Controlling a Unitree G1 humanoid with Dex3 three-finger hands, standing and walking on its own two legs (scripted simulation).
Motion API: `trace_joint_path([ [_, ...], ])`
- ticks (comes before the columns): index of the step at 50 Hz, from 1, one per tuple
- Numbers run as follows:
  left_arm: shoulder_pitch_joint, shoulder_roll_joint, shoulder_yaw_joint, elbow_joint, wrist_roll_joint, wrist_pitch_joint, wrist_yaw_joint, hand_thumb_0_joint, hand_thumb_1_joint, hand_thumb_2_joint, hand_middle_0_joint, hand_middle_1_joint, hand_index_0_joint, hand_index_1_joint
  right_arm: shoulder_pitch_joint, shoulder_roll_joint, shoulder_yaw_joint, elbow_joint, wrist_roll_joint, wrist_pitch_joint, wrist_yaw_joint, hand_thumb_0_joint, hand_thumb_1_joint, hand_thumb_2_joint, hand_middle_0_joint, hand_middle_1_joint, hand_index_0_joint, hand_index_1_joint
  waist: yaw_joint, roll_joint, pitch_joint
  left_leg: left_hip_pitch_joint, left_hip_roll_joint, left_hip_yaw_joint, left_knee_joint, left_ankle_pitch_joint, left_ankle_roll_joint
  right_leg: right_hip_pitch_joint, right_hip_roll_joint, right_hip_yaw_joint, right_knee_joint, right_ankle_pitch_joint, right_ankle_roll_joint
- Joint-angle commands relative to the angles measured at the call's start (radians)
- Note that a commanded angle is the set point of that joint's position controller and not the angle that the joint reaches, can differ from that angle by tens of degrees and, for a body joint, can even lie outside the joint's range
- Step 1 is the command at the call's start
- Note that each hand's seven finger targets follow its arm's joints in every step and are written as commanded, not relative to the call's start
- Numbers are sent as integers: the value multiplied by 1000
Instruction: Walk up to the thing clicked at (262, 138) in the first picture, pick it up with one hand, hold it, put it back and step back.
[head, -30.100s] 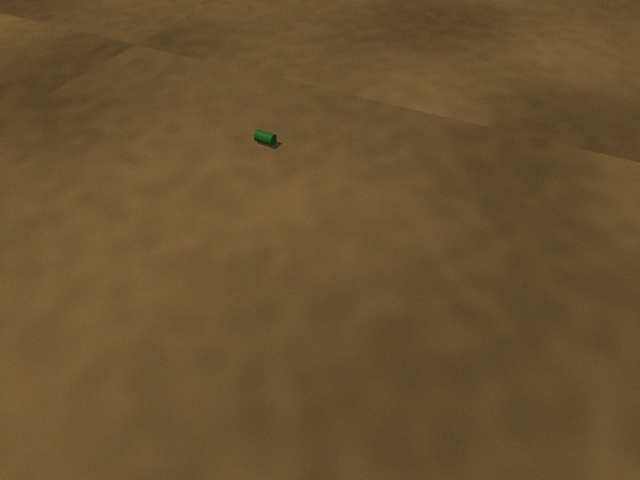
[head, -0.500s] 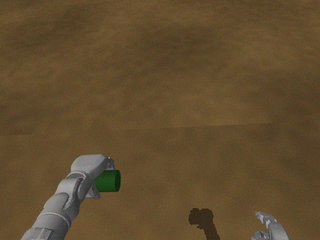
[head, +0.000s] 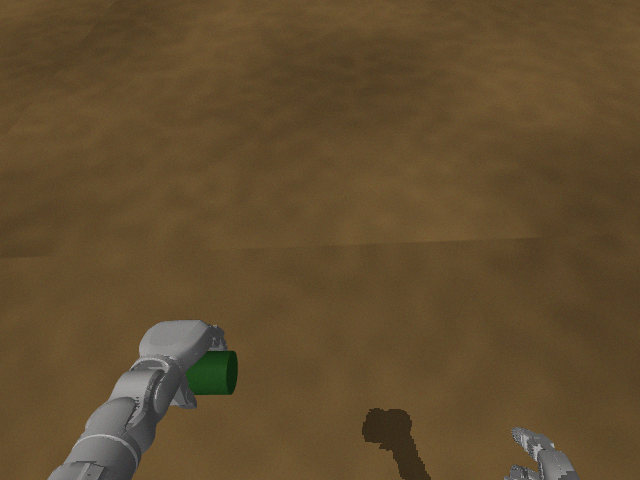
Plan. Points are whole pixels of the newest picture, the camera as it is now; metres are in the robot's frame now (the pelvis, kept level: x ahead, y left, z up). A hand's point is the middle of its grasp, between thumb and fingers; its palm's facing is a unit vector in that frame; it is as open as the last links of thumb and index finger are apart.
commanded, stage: crouch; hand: left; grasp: from above
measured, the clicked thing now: (197, 372) +0.29 +0.21 -0.09
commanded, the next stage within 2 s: lower in 1.62 s
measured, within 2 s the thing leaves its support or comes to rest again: neither
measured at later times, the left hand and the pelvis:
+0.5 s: hand (219, 387) +0.34 +0.24 -0.30, palm faces -0.43 +0.06 -0.90, open 8.8 cm; pelvis -0.05 +0.01 -0.17, yaw +0 degrees
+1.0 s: hand (237, 406) +0.36 +0.24 -0.50, palm faces -0.46 +0.02 -0.89, open 8.9 cm; pelvis -0.07 +0.00 -0.32, yaw -2 degrees
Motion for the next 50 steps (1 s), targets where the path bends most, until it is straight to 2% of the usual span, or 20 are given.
trace_joint_path([
  [1,-367,222,129,-113,38,-45,132,0,861,643,-1209,-482,-1212,-481,-24,-144,-60,-89,-24,-29,2,0,-899,-900,199,300,199,300,-19,-1,-265,66,-35,9,58,193,7,-90,44,-34,23,170,-36],
  [5,-457,190,110,-34,115,-57,238,0,829,643,-1172,-503,-1180,-496,22,-153,-81,-62,-45,-36,24,0,-899,-899,199,299,199,299,-44,32,-367,-53,-31,2,237,179,-1,-261,41,-38,180,163,-39],
  [9,-512,159,97,83,165,-50,323,0,772,609,-1134,-485,-1142,-479,77,-165,-99,-40,-62,-41,42,0,-900,-899,199,299,199,299,-64,26,-446,-217,-23,-6,402,134,9,-438,43,-44,329,113,-43],
  [10,-487,164,112,132,168,-44,340,0,780,603,-1131,-491,-1143,-480,79,-169,-102,-39,-65,-43,43,0,-898,-898,199,300,199,300,-53,27,-456,-258,-22,-7,439,134,10,-480,47,-47,371,106,-46],
  [12,-556,149,97,165,173,-35,364,0,806,585,-1142,-500,-1160,-484,91,-174,-106,-33,-73,-54,44,0,-900,-899,199,299,199,299,-71,53,-501,-325,-20,-18,504,99,9,-568,48,-59,447,67,-50],
  [14,-598,193,121,206,179,-22,384,0,813,567,-1150,-484,-1168,-468,101,-184,-108,-25,-79,-64,40,0,-902,-899,199,299,199,299,-66,81,-539,-402,-18,-29,563,66,5,-660,49,-65,520,28,-54],
  [18,-687,202,124,244,169,-7,400,0,785,587,-1145,-446,-1151,-443,120,-183,-110,-11,-87,-86,28,0,-899,-899,199,299,199,299,-85,74,-627,-569,-21,-37,690,-24,18,-776,51,-71,651,-30,-59],
  [23,-733,286,182,255,163,8,399,0,730,602,-1093,-492,-1105,-482,130,-188,-106,-11,-100,-109,19,0,-902,-900,199,299,199,299,-83,97,-735,-731,-25,-42,817,-110,21,-889,42,-69,790,-99,-59],
  [28,-755,319,198,314,177,4,375,0,776,646,-1140,-509,-1147,-504,136,-190,-98,-2,-113,-125,26,0,-905,-902,199,299,199,299,-102,120,-756,-861,-27,-64,919,-188,19,-1055,40,-88,916,-179,-61],
  [30,-776,338,219,312,165,-7,370,0,784,663,-1140,-503,-1146,-499,140,-200,-100,-2,-117,-133,33,0,-900,-900,199,299,199,299,-105,132,-778,-873,-24,-90,939,-237,14,-1128,38,-97,960,-226,-65],
  [32,-799,290,189,342,158,-22,361,0,813,653,-1159,-495,-1168,-488,142,-202,-99,4,-122,-142,43,0,-900,-900,199,299,200,299,-137,150,-750,-892,-20,-117,959,-287,10,-1217,35,-107,998,-263,-64],
  [33,-836,310,198,326,164,-32,360,0,825,655,-1171,-495,-1179,-489,154,-210,-101,16,-124,-147,48,0,-899,-900,199,299,200,299,-142,155,-761,-904,-17,-127,972,-306,10,-1240,35,-111,1017,-273,-64],
  [35,-827,355,225,329,171,-49,364,0,820,640,-1181,-457,-1184,-456,155,-210,-95,19,-126,-155,56,0,-901,-901,199,299,200,299,-133,162,-805,-935,-25,-111,1025,-293,15,-1253,35,-110,1047,-266,-66],
  [40,-899,377,240,288,187,-92,392,0,817,672,-1185,-464,-1186,-466,178,-216,-82,35,-144,-172,83,0,-905,-903,199,299,199,299,-155,224,-891,-926,-23,-111,1130,-192,10,-1327,30,-118,1142,-202,-66],
  [41,-897,419,264,292,200,-98,403,0,795,664,-1176,-459,-1175,-462,186,-219,-78,45,-147,-173,87,0,-908,-904,199,299,199,299,-145,226,-892,-943,-24,-95,1159,-169,13,-1323,32,-114,1150,-180,-64],
  [43,-899,400,262,317,204,-101,416,0,770,662,-1162,-443,-1158,-449,190,-216,-73,50,-156,-178,98,0,-909,-904,199,299,199,299,-154,241,-879,-959,-23,-93,1195,-138,9,-1356,27,-113,1182,-158,-63],
  [45,-934,437,281,300,224,-109,434,0,769,680,-1161,-457,-1156,-464,197,-218,-73,58,-162,-177,108,0,-910,-905,199,299,199,299,-156,272,-889,-967,-23,-78,1228,-124,11,-1369,33,-117,1203,-143,-64],
  [46,-900,438,284,353,229,-102,442,0,754,657,-1153,-438,-1148,-446,187,-221,-73,51,-160,-177,109,0,-910,-905,199,299,199,299,-146,249,-877,-997,-23,-75,1235,-147,13,-1378,37,-119,1210,-157,-65],
  [48,-912,407,271,375,231,-98,452,0,781,683,-1169,-454,-1164,-462,184,-209,-65,49,-170,-180,120,0,-911,-905,199,299,199,299,-162,251,-854,-1034,-25,-62,1262,-168,18,-1380,39,-119,1217,-161,-64],
  [50,-898,440,288,417,242,-88,456,0,765,676,-1172,-431,-1160,-445,180,-213,-64,49,-170,-177,125,0,-912,-905,199,299,199,299,-155,239,-845,-1083,-26,-44,1301,-172,26,-1375,45,-116,1226,-154,-60],
])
